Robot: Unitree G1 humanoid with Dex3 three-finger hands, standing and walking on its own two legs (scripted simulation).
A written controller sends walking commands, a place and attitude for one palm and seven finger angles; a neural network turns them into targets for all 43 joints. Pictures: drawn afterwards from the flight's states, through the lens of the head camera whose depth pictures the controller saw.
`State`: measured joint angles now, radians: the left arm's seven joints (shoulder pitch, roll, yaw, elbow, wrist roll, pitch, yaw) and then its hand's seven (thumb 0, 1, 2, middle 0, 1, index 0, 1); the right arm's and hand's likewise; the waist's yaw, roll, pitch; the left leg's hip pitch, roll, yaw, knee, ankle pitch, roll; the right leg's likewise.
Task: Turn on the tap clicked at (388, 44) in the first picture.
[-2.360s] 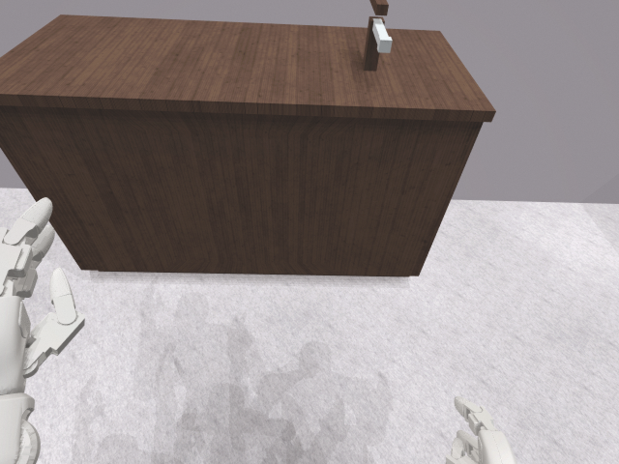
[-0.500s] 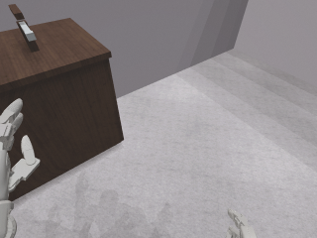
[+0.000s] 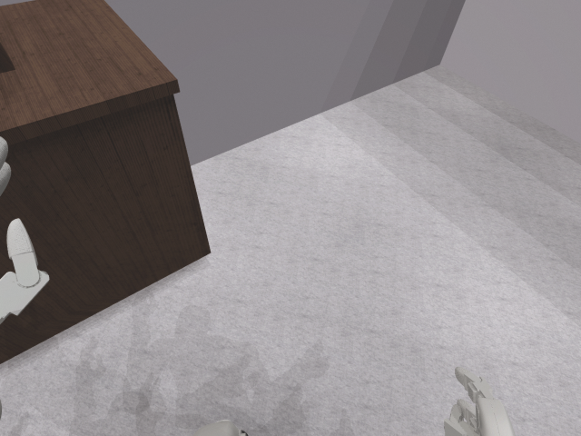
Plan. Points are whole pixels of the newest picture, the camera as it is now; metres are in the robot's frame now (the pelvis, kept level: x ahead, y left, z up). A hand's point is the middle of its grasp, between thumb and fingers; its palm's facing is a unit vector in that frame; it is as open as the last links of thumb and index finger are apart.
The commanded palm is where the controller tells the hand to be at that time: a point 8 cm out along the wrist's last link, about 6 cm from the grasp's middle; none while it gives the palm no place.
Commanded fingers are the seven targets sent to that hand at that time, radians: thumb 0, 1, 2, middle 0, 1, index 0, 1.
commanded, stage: turn to face it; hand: left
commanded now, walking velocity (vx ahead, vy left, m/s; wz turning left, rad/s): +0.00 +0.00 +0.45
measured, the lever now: out of the picture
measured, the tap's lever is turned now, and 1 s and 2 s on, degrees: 0 0 0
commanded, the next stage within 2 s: take the last steps up to it in 0.36 s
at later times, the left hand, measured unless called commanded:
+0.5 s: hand (44, 321) +0.18 +0.22 +0.19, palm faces +0.57 -0.73 -0.37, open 7.4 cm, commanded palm +0.11 +0.26 +0.20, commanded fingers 0.00 0.90 0.90 -0.20 -0.30 -0.20 -0.30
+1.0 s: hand (20, 357) +0.15 +0.22 +0.19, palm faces +0.64 -0.66 -0.38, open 7.4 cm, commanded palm +0.09 +0.25 +0.20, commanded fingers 0.00 0.90 0.90 -0.20 -0.30 -0.20 -0.30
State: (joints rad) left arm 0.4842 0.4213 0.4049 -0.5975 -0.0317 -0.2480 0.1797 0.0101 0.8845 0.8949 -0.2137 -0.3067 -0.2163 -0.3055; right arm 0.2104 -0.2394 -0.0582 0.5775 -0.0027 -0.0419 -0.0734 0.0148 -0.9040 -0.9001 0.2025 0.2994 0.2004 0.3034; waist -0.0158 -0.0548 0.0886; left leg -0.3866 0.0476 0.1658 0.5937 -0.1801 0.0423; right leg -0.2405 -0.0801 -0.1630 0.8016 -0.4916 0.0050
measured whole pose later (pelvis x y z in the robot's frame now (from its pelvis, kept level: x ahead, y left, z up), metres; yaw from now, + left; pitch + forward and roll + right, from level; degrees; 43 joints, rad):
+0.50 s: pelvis +0.02 -0.05 +0.02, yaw +12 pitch +0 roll +1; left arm 0.45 0.33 0.32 -0.53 -0.02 -0.17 0.16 0.01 0.89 0.90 -0.21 -0.31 -0.21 -0.30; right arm 0.19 -0.22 0.00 0.61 -0.01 -0.05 -0.07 0.02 -0.90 -0.90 0.21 0.30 0.21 0.30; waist 0.00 -0.02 0.04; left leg -0.38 0.03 0.09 0.79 -0.42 -0.02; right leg -0.25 -0.12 -0.17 0.58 -0.32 0.00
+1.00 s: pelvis +0.02 -0.06 +0.02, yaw +17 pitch -1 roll +0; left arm 0.44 0.32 0.31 -0.43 -0.01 -0.21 0.15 0.01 0.89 0.90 -0.21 -0.31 -0.21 -0.31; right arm 0.24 -0.20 0.01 0.70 -0.01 -0.05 -0.06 0.02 -0.90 -0.90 0.21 0.30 0.21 0.30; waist 0.02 0.03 -0.01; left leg -0.50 0.05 0.05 1.07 -0.37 -0.01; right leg -0.22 -0.07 -0.16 0.54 -0.30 -0.02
